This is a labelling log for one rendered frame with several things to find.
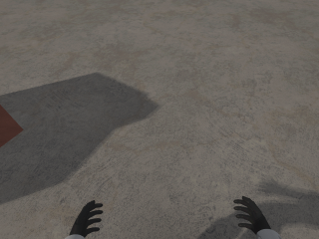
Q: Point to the pedestal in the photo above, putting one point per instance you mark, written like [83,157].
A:
[8,127]

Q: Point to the left robot hand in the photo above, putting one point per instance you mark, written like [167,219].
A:
[82,222]

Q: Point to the robot right forearm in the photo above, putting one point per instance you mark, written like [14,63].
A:
[267,234]

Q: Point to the right robot hand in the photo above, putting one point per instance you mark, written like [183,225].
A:
[255,217]

